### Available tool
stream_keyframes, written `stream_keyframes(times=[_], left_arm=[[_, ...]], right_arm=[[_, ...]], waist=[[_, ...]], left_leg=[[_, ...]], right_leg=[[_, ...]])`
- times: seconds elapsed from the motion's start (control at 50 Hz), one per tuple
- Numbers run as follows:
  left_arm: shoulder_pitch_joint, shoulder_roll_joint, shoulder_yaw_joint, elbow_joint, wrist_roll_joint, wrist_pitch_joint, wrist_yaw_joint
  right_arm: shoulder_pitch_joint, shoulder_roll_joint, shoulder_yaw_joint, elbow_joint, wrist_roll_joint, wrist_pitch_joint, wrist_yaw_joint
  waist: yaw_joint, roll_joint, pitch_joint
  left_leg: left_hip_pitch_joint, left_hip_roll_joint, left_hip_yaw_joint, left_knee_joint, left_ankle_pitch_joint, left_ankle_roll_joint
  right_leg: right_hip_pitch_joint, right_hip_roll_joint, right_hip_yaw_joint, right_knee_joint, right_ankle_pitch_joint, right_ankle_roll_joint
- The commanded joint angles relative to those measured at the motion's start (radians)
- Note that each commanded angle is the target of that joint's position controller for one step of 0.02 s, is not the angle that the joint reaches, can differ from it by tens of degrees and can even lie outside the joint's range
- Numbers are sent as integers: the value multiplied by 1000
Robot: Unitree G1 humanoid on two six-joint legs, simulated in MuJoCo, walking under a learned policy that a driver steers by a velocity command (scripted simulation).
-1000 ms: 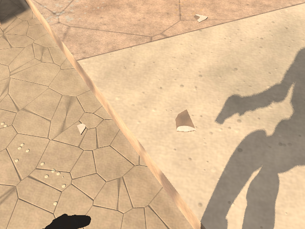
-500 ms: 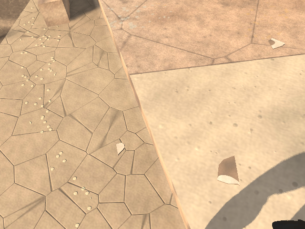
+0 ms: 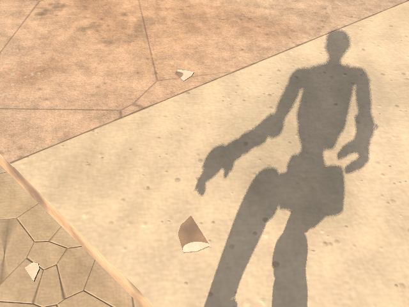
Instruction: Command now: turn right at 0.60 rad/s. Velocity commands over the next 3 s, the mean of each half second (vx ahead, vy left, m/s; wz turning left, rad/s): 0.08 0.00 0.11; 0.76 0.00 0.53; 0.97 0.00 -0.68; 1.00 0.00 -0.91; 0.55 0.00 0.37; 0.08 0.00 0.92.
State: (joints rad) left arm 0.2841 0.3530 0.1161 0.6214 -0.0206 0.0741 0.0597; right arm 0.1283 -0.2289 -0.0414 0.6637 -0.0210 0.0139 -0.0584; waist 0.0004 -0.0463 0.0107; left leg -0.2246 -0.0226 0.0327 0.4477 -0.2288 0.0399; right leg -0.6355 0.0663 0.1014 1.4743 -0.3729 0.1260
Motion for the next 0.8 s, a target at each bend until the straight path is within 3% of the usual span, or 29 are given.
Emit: stream_keyframes(times=[0.02, 0.06, 0.12, 0.16, 0.18, 0.2, 0.22, 0.24, 0.26, 0.28, 0.32, 0.34, 0.36, 0.38, 0.42, 0.44, 0.5, 0.56, 0.62, 0.64, 0.66, 0.68, 0.7, 0.72, 0.74, 0.76, 0.78, 0.8], left_arm=[[-71, 17, -14, -109, -2, -21, -6], [-84, 0, -26, -114, 7, -25, -17], [-95, -32, -49, -113, 16, -29, -36], [-65, -35, -51, -80, 20, -27, -40], [-15, -58, -56, -45, 26, -27, -41], [14, -51, -57, -23, 33, -26, -41], [38, 22, -43, -24, 39, -23, -29], [24, 126, -18, -24, 59, -15, -15], [-9, 105, -9, -25, 67, -19, -19], [-66, 76, -15, -49, 69, -30, -20], [-93, 51, -18, -64, 66, -50, -12], [-117, 36, -22, -65, 59, -62, -13], [-158, 21, -26, -69, 52, -68, -13], [-78, -7, -40, -43, 62, -53, -16], [-43, 23, -28, -35, 70, -59, -23], [-31, 39, -22, -35, 71, -67, -25], [1, 73, -5, -18, 75, -96, -37], [-10, 92, 5, -3, 75, -116, -42], [-23, 112, 11, 11, 73, -109, -50], [-43, 116, 10, 14, 68, -103, -52], [-55, 104, 5, 16, 64, -100, -53], [-81, 61, -13, 5, 72, -99, -56], [-181, -59, -52, -101, 63, -109, -68], [-278, -18, -50, -142, 86, -122, -75], [-284, 21, -43, -140, 79, -137, -87], [-203, 39, -45, -97, 76, -148, -93], [-140, 52, -43, -57, 83, -148, -97], [-96, 49, -48, -26, 91, -138, -102]], right_arm=[[19, -121, -17, -62, -2, -4, -19], [22, -152, -30, -64, 1, -4, -11], [1, -185, -45, -63, 25, 1, 12], [57, -152, -31, -28, 37, -2, 24], [57, -124, -19, -14, 46, -7, 31], [103, -110, -12, 10, 58, -17, 40], [130, -119, -12, 12, 43, -35, 57], [120, -105, -8, -12, 27, -58, 77], [63, -146, -20, -20, 39, -57, 75], [26, -181, -34, -29, 45, -47, 71], [38, -184, -57, -27, 57, -10, 54], [80, -180, -66, -23, 56, 14, 45], [116, -165, -68, -19, 56, 31, 40], [140, -127, -51, -9, -27, 43, 68], [63, -129, -52, -47, -17, 50, 113], [27, -139, -56, -66, -11, 53, 132], [-21, -131, -54, -100, -1, 47, 157], [-25, -129, -50, -115, 1, 35, 162], [-18, -137, -46, -120, 0, 25, 158], [38, -129, -44, -100, -4, 19, 153], [162, -143, -53, -49, -9, 9, 141], [395, -204, -80, 36, -10, -3, 122], [451, -352, -107, 27, 7, -8, 102], [364, -333, -93, -37, 6, -9, 95], [343, -312, -86, -35, -2, -8, 87], [326, -286, -78, -31, -6, -12, 79], [293, -255, -65, -35, -5, -21, 74], [252, -225, -50, -40, 0, -35, 69]], waist=[[-35, 154, -23], [-33, 187, -71], [-32, 239, -75], [-33, 233, -74], [-2, 210, -66], [10, 175, -57], [-4, 104, -90], [-27, -97, -114], [11, -142, -118], [22, -125, -74], [39, -162, -32], [17, -133, -15], [-12, -109, -8], [-3, -38, -13], [43, -123, 13], [60, -134, 27], [66, -87, 41], [49, -112, 53], [31, -111, 59], [-9, -79, 52], [-73, -10, 3], [-184, 167, -89], [-195, 513, -60], [-197, 334, -16], [-168, 230, 18], [-114, 149, 15], [-69, 95, 20], [-35, 112, 34]], left_leg=[[135, 224, -200, -128, 224, 220], [203, 257, -211, -113, 266, 227], [117, 273, -176, -108, 352, 227], [92, 271, -213, -85, 426, 226], [53, 249, -206, -64, 435, 201], [-16, 222, -200, -70, 388, 148], [-124, 190, -185, -40, 272, 71], [-240, 114, -100, 33, 30, 3], [-205, 72, -28, 116, -119, -46], [-227, 53, -12, 246, -166, -67], [-350, 47, -38, 597, -362, -101], [-378, 54, -77, 740, -381, -125], [-393, 62, -92, 797, -346, -140], [-341, 53, -23, 752, -258, -99], [-418, 72, 11, 667, -177, -74], [-450, 78, 6, 631, -160, -66], [-447, 95, -4, 470, -151, -28], [-330, 92, 38, 343, -191, 15], [-199, 63, 116, 247, -200, 66], [-104, 38, 143, 189, -157, 81], [66, -22, 161, 149, -150, 96], [303, -26, 50, 81, -237, 130], [426, 231, -529, -163, -543, 239], [407, 302, -778, -285, -552, 281], [402, 320, -704, -252, -469, 274], [349, 298, -592, -234, -381, 251], [295, 247, -512, -244, -332, 225], [232, 201, -450, -270, -282, 201]], right_leg=[[-78, -19, -18, -144, 25, 33], [-12, -44, -19, -327, -49, 34], [212, -67, -90, -637, -162, -10], [344, -59, -94, -870, -95, -51], [450, -48, -106, -1068, 45, -76], [572, -52, -87, -1232, 221, -108], [730, -141, -4, -1174, 381, -138], [768, -275, 64, -1027, 626, -211], [616, -340, 84, -1050, 521, -298], [566, -355, 94, -1086, 467, -324], [529, -423, 120, -1121, 562, -372], [497, -440, 96, -1123, 623, -381], [479, -421, 47, -1123, 610, -366], [482, -381, -41, -1163, 441, -337], [539, -361, -9, -1268, -65, -296], [569, -383, 20, -1301, -179, -288], [628, -435, -4, -1327, -226, -255], [564, -426, -106, -1332, -225, -223], [504, -427, -190, -1299, -207, -208], [459, -410, -242, -1226, -161, -198], [386, -361, -314, -1035, 9, -183], [253, -270, -393, -627, 226, -157], [-178, -96, -354, -283, -190, -92], [-378, -68, -110, -123, -164, -90], [-420, -127, -67, -111, -80, -104], [-355, -167, -74, -170, 22, -111], [-287, -187, -81, -220, 77, -110], [-232, -196, -89, -248, 125, -105]])
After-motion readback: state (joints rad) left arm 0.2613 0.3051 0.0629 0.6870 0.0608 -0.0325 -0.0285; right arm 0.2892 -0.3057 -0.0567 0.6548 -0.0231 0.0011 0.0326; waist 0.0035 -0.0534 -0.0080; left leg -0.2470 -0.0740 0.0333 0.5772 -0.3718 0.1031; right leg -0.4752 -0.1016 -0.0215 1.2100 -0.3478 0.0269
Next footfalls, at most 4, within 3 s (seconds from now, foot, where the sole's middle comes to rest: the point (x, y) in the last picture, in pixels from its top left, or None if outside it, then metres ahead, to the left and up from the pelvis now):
0.22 right None -0.02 -0.14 -0.78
0.68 left None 0.02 0.15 -0.78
1.18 right None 0.41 0.28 -0.78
1.54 left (42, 255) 0.68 0.56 -0.78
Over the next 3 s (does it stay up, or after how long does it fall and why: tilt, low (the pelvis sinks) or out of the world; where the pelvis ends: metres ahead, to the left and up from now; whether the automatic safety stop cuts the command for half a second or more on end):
stays up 1.52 0.17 0.14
